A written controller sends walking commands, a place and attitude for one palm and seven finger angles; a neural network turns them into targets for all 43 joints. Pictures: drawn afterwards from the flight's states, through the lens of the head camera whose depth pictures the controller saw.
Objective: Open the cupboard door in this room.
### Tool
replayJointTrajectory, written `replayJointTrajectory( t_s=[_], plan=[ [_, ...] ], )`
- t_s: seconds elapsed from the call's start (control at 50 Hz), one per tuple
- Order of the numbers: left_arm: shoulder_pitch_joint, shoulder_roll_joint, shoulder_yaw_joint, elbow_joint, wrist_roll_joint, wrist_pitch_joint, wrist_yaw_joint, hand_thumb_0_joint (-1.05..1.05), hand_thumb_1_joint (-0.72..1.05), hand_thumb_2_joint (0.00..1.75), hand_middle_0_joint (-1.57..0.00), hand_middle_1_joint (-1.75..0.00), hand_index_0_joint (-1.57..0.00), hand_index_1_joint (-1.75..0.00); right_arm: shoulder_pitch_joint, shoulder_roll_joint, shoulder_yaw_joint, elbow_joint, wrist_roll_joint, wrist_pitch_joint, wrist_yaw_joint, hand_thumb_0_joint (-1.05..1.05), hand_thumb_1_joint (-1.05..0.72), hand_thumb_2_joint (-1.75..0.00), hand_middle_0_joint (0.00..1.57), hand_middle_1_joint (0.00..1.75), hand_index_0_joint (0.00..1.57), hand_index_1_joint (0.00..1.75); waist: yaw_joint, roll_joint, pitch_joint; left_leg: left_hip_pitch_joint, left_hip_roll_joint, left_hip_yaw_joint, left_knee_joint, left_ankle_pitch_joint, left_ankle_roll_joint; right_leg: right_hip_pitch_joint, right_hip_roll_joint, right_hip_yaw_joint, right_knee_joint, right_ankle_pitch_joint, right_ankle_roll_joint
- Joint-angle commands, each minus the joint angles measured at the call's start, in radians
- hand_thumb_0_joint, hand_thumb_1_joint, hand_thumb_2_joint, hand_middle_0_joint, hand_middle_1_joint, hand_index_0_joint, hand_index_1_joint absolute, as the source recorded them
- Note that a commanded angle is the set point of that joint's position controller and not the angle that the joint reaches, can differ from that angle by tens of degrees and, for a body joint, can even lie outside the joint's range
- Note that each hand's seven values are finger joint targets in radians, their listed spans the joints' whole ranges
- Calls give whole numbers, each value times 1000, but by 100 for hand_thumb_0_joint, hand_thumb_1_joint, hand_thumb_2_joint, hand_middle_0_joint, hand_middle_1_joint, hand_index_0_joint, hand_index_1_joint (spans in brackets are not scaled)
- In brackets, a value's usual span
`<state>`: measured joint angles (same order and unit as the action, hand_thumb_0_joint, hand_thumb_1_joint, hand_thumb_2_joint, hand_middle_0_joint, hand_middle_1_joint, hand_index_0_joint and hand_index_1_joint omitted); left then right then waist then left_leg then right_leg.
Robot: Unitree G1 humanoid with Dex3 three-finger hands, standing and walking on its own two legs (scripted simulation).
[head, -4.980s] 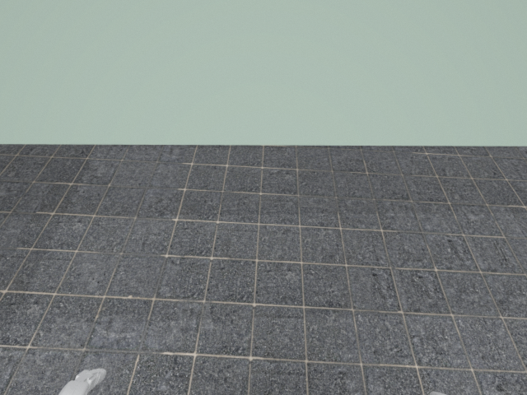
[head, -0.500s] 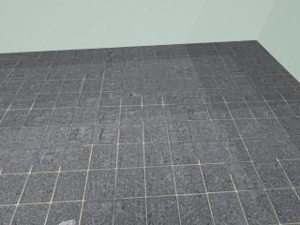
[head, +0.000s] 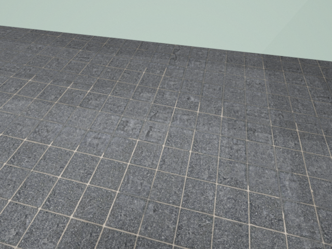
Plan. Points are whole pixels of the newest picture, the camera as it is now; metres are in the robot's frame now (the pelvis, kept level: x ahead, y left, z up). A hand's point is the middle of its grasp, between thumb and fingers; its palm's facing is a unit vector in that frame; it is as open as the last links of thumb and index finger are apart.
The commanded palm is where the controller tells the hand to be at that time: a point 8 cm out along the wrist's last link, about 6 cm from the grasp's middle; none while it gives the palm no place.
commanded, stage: turn or walk to find it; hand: left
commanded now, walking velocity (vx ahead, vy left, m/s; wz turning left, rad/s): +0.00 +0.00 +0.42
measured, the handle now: out of the picture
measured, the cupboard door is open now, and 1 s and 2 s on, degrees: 0 0 0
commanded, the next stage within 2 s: none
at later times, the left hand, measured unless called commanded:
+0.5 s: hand out of the picture +0.04 +0.23 -0.15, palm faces +0.19 -0.95 -0.26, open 7.4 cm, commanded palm none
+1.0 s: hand out of the picture -0.11 +0.19 -0.16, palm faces +0.44 -0.86 -0.24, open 7.4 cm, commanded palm none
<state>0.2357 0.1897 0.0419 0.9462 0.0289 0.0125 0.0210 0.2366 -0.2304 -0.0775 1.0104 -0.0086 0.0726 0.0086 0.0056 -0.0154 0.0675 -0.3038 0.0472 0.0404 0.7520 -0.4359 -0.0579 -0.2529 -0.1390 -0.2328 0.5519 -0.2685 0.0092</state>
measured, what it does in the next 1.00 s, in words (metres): steps on the spot, turning left: left foot, then right foot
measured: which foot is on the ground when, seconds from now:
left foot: up 0.00-0.02, down 0.04-0.56, up 0.58-1.00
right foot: down 0.00-0.04, up 0.06-0.54, down 0.56-1.00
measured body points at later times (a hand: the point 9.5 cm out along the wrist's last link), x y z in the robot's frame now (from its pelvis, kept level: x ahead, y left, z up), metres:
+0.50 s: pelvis -0.03 +0.01 +0.00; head +0.00 +0.01 +0.45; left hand +0.03 +0.28 -0.13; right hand +0.06 -0.22 -0.15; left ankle -0.02 +0.13 -0.73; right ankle -0.02 -0.12 -0.71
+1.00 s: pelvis -0.06 +0.00 +0.00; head -0.02 +0.01 +0.45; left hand -0.13 +0.23 -0.15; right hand +0.10 -0.22 -0.15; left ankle -0.14 +0.11 -0.70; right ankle -0.02 -0.11 -0.73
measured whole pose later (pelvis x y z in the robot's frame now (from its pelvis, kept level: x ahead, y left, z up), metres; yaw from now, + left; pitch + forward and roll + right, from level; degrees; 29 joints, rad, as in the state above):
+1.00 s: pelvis -0.06 +0.00 +0.00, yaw +25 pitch +0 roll +1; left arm 0.26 0.19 0.04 0.96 0.03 0.01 0.02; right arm 0.20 -0.24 -0.07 1.01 -0.01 0.07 0.01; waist 0.02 -0.01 0.08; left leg -0.33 0.04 0.03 0.78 -0.44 -0.06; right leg -0.22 -0.12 -0.24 0.54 -0.31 0.00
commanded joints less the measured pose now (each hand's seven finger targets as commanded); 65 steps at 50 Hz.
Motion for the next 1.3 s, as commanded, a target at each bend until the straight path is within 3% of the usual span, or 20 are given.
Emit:
replayJointTrajectory(
  t_s=[0.0, 0.02, 0.04, 0.06, 0.1, 0.18, 0.36, 0.48, 0.52, 0.54, 0.56, 0.6, 0.66, 0.92, 1.0, 1.02, 1.04, 1.06, 1.16, 1.28],
  plan=[
    [18, 193, 57, -38, -13, 1, 8, 0, 90, 90, -20, -30, -20, -30, 67, -83, -7, -61, -1, -52, -1, 0, -90, -90, 20, 30, 20, 30, -29, -38, -143, 194, 3, 5, -366, 271, 26, 19, -162, 97, 61, 275, -34],
    [29, 131, 47, -68, -22, 10, 4, 0, 90, 90, -20, -30, -20, -30, 85, -176, -26, -68, -10, -63, -5, 0, -90, -90, 20, 30, 20, 30, -42, 234, -139, 291, 229, -295, -438, 469, 112, -218, -37, 41, 254, -63, 42],
    [-35, 97, 28, -99, -14, 19, 4, 0, 90, 90, -20, -30, -20, -30, 112, -240, -38, -65, -11, -56, -13, 0, -90, -90, 20, 30, 20, 30, -68, 334, -105, 240, 356, -407, -457, 680, 210, -305, 24, 99, 411, -363, 65],
    [-64, 121, 33, -91, -9, 29, 5, 0, 90, 90, -20, -30, -20, -30, 94, -224, -35, -59, -15, -52, -18, 0, -90, -90, 20, 30, 20, 30, -68, 230, -92, 177, 349, -350, -455, 590, 238, -276, 7, 169, 496, -324, 50],
    [-70, 127, 43, -66, -8, 34, -2, 0, 90, 90, -20, -30, -20, -30, -1, -167, -16, -79, -14, -58, -32, 0, -90, -90, 20, 30, 20, 30, -34, 260, -33, 115, 246, -282, -458, 505, 203, -303, 6, 205, 557, -202, 54],
    [-20, 123, 40, -32, -12, 22, -9, 0, 90, 90, -20, -30, -20, -30, -15, -153, -7, -91, -8, -72, -36, 0, -90, -90, 20, 30, 20, 30, -18, 158, -73, 216, 179, -205, -417, 710, 194, -298, 31, 200, 557, -117, 75],
    [-96, 107, 34, -80, -17, 24, 1, 0, 90, 90, -20, -30, -20, -30, 22, -161, -20, -99, -17, -60, -30, 0, -90, -90, 20, 30, 20, 30, -48, 148, -73, 194, 193, -358, -425, 574, 240, -229, 62, 220, 354, -183, 78],
    [-10, 102, 33, -72, -25, 9, 6, 0, 90, 90, -20, -30, -20, -30, -23, -164, -28, -116, -18, -49, -21, 0, -90, -90, 20, 30, 20, 30, -3, 152, -113, 60, 134, -389, -366, 517, 205, 14, 112, 197, 39, -63, 50],
    [52, 155, 45, -64, -17, -11, 13, 0, 90, 90, -20, -30, -20, -30, -19, -115, -23, -126, -5, -50, -15, 0, -90, -90, 20, 30, 20, 30, 30, 18, -152, -114, 40, -317, -235, 334, 119, 256, 9, 281, -218, 74, 25],
    [70, 250, 64, -65, -1, -19, 20, 0, 90, 90, -20, -30, -20, -30, -9, -46, -13, -145, 2, -51, -10, 0, -90, -90, 20, 30, 20, 30, 37, -259, -153, -295, -110, -138, -17, 10, 40, 340, -249, 548, -276, 114, -70],
    [49, 269, 60, -85, -8, -13, 20, 0, 90, 90, -20, -30, -20, -30, -35, -90, -27, -155, -10, -42, -14, 0, -90, -90, 20, 30, 20, 30, 44, -250, -114, -277, -108, -129, 190, -145, 31, 172, -353, 588, -292, 170, -156],
    [-73, 205, 56, -112, -12, -10, 25, 0, 90, 90, -20, -30, -20, -30, -9, -98, -36, -119, -16, -14, -3, 0, -90, -90, 20, 30, 20, 30, -14, -181, -46, -258, -65, -156, 391, -44, 32, 19, -257, 469, -334, -24, -144],
    [-103, 142, 29, -116, -15, -22, 13, 0, 90, 90, -20, -30, -20, -30, 48, -78, -32, -69, -19, -8, 8, 0, -90, -90, 20, 30, 20, 30, -43, -112, 19, -258, -47, -105, 491, 107, 5, -7, -140, 283, -300, 72, -90],
    [81, 208, 54, -27, 4, -19, 14, 0, 90, 90, -20, -30, -20, -30, -92, -43, 5, -95, 0, -31, 1, 0, -90, -90, 20, 30, 20, 30, 51, -177, -95, -128, -16, 16, 19, -40, -10, 229, -219, 205, -139, 528, -160],
    [29, 208, 56, -18, -10, -7, 11, 0, 90, 90, -20, -30, -20, -30, 11, -71, 4, -69, 1, -50, -2, 0, -90, -90, 20, 30, 20, 30, -20, -110, -136, 134, -18, 37, -330, 246, 18, 105, -183, 110, 22, 425, -63],
    [44, 172, 49, -37, -18, 1, 8, 0, 90, 90, -20, -30, -20, -30, 46, -140, -10, -67, -6, -61, -3, 0, -90, -90, 20, 30, 20, 30, -38, 67, -169, 281, 104, -112, -397, 438, 65, -50, -107, 55, 177, 206, 1],
    [22, 104, 30, -73, -21, 7, 3, 0, 90, 90, -20, -30, -20, -30, 78, -230, -30, -68, -10, -62, -10, 0, -90, -90, 20, 30, 20, 30, -56, 333, -140, 346, 331, -396, -411, 813, 184, -294, 15, 48, 361, -333, 70],
    [-27, 119, 26, -85, -12, 19, 9, 0, 90, 90, -20, -30, -20, -30, 101, -249, -34, -55, -11, -51, -14, 0, -90, -90, 20, 30, 20, 30, -75, 249, -139, 266, 378, -361, -398, 825, 259, -257, 17, 142, 483, -393, 56],
    [-31, 128, 36, -38, -13, 20, -6, 0, 90, 90, -20, -30, -20, -30, -34, -160, -2, -92, -11, -67, -36, 0, -90, -90, 20, 30, 20, 30, -19, 173, -64, 220, 197, -216, -386, 830, 207, -287, 24, 202, 571, -169, 69],
    [-67, 122, 31, -58, -17, 21, -2, 0, 90, 90, -20, -30, -20, -30, 11, -162, -10, -94, -9, -69, -31, 0, -90, -90, 20, 30, 20, 30, -34, 140, -90, 251, 185, -251, -391, 814, 219, -264, 43, 211, 479, -144, 89]
  ],
)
